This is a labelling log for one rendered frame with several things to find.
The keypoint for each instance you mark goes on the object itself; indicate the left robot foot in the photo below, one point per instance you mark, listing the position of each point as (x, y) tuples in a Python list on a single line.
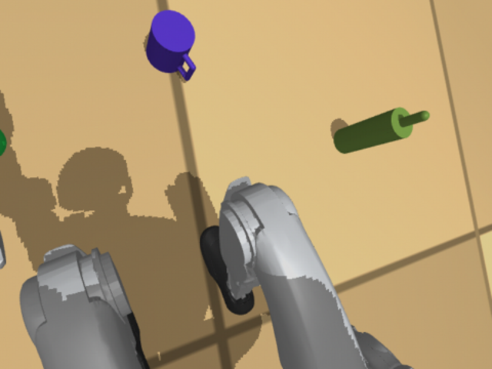
[(136, 333)]

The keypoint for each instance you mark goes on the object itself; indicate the right robot foot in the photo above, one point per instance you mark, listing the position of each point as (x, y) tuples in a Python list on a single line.
[(210, 249)]

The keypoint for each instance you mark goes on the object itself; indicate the right robot hand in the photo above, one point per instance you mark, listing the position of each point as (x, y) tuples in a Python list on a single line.
[(376, 355)]

